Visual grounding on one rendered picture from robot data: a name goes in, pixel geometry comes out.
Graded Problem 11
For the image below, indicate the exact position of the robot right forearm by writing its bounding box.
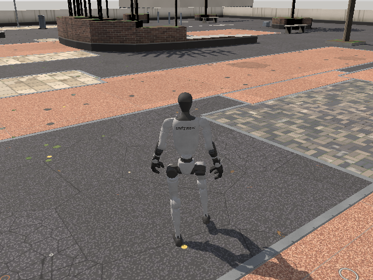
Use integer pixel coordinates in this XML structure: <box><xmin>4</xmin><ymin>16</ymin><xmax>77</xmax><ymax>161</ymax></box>
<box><xmin>209</xmin><ymin>141</ymin><xmax>221</xmax><ymax>167</ymax></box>

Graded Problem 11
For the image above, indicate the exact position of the robot right upper arm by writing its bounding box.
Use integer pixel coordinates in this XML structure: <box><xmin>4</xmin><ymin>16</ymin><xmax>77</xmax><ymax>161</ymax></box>
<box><xmin>198</xmin><ymin>118</ymin><xmax>214</xmax><ymax>151</ymax></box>

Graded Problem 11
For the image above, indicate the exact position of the left robot foot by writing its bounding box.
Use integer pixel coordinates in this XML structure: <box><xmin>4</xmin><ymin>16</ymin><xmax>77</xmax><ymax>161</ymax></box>
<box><xmin>173</xmin><ymin>231</ymin><xmax>182</xmax><ymax>247</ymax></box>

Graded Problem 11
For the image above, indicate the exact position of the robot left upper arm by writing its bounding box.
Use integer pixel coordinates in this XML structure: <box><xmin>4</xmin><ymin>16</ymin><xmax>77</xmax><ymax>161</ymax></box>
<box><xmin>157</xmin><ymin>118</ymin><xmax>174</xmax><ymax>150</ymax></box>

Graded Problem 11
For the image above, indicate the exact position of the right robot hand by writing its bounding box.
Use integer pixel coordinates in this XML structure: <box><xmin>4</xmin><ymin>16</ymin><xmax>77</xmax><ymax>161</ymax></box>
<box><xmin>210</xmin><ymin>165</ymin><xmax>223</xmax><ymax>179</ymax></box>

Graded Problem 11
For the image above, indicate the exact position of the left robot hand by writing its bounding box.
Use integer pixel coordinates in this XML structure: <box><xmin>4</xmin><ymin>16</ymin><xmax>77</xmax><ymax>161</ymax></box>
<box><xmin>151</xmin><ymin>162</ymin><xmax>164</xmax><ymax>174</ymax></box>

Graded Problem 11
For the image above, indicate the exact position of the robot left forearm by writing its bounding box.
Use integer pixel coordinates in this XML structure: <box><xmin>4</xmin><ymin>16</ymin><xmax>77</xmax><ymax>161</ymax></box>
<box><xmin>152</xmin><ymin>141</ymin><xmax>163</xmax><ymax>163</ymax></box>

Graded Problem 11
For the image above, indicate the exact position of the right robot shin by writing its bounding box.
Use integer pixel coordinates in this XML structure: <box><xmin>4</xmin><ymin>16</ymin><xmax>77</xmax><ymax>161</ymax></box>
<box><xmin>199</xmin><ymin>179</ymin><xmax>208</xmax><ymax>217</ymax></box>

